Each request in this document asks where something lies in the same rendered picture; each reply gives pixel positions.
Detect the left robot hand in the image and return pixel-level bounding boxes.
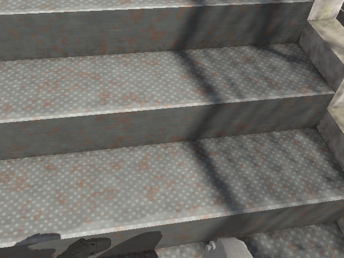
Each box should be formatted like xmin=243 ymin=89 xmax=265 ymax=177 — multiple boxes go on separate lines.
xmin=56 ymin=238 xmax=111 ymax=258

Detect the robot right thigh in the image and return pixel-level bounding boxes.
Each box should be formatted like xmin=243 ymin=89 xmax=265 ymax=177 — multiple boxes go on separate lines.
xmin=205 ymin=237 xmax=253 ymax=258

